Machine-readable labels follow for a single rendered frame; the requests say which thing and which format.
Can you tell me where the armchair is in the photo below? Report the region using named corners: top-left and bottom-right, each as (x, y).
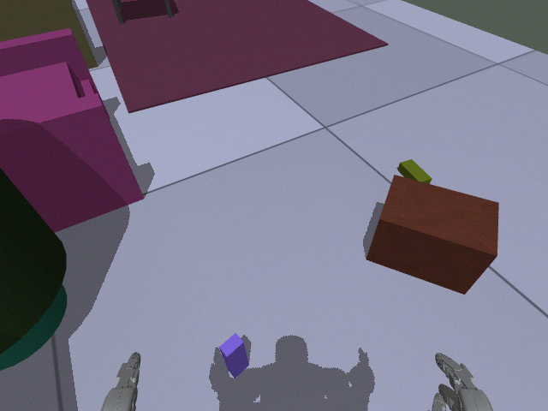
top-left (0, 28), bottom-right (144, 233)

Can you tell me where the left robot hand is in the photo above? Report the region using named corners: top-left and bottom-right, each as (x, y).
top-left (101, 352), bottom-right (140, 411)

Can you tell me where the right robot hand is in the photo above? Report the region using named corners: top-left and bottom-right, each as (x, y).
top-left (427, 353), bottom-right (493, 411)

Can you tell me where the potted plant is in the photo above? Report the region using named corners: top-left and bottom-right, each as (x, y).
top-left (0, 168), bottom-right (67, 371)

